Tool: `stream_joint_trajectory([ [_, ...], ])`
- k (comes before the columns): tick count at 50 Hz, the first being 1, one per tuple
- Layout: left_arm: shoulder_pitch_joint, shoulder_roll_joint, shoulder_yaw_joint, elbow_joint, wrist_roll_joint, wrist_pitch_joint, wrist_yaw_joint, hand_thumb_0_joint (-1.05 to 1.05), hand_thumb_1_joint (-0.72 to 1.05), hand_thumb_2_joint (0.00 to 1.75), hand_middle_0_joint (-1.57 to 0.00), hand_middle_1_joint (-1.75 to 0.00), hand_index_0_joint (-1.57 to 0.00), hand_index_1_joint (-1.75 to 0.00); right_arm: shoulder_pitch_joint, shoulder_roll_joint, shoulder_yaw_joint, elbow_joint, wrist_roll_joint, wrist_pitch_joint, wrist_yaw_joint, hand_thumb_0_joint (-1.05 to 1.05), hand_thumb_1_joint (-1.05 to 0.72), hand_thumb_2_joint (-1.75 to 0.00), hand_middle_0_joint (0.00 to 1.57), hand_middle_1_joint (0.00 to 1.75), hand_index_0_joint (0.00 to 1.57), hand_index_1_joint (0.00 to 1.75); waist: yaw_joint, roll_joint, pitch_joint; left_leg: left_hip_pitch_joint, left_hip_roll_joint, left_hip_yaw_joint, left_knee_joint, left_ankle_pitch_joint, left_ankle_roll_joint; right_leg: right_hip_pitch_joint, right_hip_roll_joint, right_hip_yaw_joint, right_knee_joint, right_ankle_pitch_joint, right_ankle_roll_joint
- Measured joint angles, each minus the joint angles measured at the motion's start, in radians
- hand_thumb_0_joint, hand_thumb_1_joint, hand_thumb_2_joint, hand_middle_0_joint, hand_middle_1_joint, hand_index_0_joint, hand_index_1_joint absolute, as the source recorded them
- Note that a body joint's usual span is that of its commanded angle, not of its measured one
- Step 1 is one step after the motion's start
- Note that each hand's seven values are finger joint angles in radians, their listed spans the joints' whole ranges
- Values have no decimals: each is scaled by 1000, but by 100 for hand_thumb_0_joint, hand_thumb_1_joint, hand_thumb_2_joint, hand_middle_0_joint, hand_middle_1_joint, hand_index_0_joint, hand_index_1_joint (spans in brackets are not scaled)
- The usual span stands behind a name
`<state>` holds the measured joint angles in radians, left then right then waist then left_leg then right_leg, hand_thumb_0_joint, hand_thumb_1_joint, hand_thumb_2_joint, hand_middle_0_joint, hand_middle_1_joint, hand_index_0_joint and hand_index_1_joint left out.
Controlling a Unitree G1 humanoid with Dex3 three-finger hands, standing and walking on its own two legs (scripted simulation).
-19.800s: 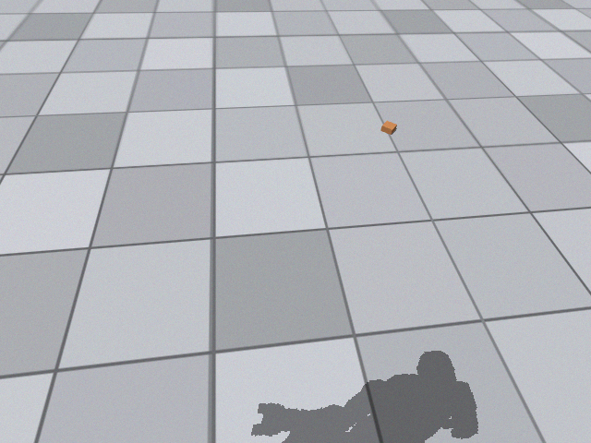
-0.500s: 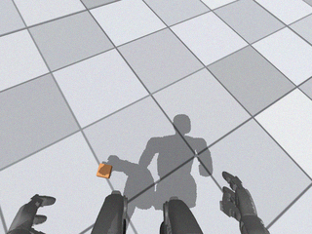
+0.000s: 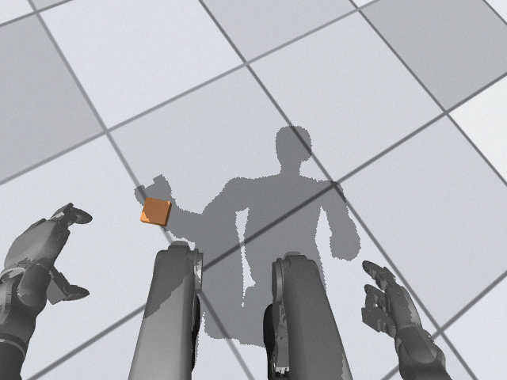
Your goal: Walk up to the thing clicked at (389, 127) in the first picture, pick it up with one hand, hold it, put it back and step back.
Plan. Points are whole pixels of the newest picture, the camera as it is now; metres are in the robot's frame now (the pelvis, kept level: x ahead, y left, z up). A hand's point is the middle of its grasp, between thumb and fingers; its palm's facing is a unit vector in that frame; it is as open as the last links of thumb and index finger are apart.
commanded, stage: rise first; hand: left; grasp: from above
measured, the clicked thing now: (156, 212) +0.42 +0.24 -0.46
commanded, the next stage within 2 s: approach in 1.44 s
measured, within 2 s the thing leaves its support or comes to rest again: neither
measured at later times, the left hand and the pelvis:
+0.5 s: hand (93, 240) +0.31 +0.31 -0.26, palm faces -0.51 -0.24 -0.83, open 13.5 cm; pelvis -0.03 +0.00 -0.12, yaw -3 degrees
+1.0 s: hand (103, 233) +0.34 +0.32 -0.32, palm faces -0.51 -0.14 -0.85, open 13.1 cm; pelvis -0.02 +0.00 -0.15, yaw -5 degrees
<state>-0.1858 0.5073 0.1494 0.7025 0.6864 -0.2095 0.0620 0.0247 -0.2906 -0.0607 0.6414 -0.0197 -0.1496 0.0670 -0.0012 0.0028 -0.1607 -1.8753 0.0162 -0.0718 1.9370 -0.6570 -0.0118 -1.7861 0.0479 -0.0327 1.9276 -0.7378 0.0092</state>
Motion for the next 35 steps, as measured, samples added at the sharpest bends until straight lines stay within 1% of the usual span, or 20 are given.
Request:
stream_joint_trajectory([
  [7, -131, 54, 15, 89, 113, -62, 10, 0, -43, 91, -24, -90, -24, -91, 23, 10, 2, 53, -10, 38, 14, 1, -96, -91, 20, 30, 20, 30, 0, 1, 41, -151, 4, -17, 137, 16, -6, -150, 11, -14, 138, 13, -1],
  [14, -215, 110, 34, 201, 208, -150, 31, 0, -43, 91, -25, -88, -25, -88, 55, 15, 13, 92, -26, 72, 23, 1, -96, -91, 20, 30, 20, 30, -15, -4, 67, -249, 4, -32, 237, 35, -10, -247, 17, -27, 237, 32, -1],
  [19, -270, 155, 39, 292, 271, -210, 67, 0, -41, 93, -23, -85, -23, -86, 65, 11, 23, 110, -45, 86, 31, 1, -93, -91, 20, 30, 20, 30, -33, -12, 74, -301, 1, -45, 297, 43, -11, -294, 19, -39, 292, 39, -1],
  [24, -317, 184, 43, 361, 334, -253, 110, 0, -40, 95, -21, -83, -20, -84, 57, 5, 30, 123, -66, 96, 42, 1, -90, -90, 20, 30, 20, 30, -47, -20, 82, -339, -3, -61, 347, 45, -15, -325, 20, -52, 335, 39, 0],
  [29, -352, 204, 46, 413, 395, -276, 154, 0, -40, 96, -19, -82, -18, -83, 37, 4, 36, 132, -88, 111, 51, 1, -89, -89, 20, 30, 20, 30, -56, -29, 93, -368, -7, -73, 386, 42, -17, -347, 21, -63, 368, 35, 1],
  [35, -377, 218, 45, 446, 450, -283, 200, 0, -38, 95, -20, -80, -18, -81, 9, 10, 38, 136, -108, 132, 60, 1, -89, -89, 20, 30, 20, 30, -59, -39, 101, -396, -10, -81, 422, 34, -17, -369, 22, -70, 398, 26, 4],
])
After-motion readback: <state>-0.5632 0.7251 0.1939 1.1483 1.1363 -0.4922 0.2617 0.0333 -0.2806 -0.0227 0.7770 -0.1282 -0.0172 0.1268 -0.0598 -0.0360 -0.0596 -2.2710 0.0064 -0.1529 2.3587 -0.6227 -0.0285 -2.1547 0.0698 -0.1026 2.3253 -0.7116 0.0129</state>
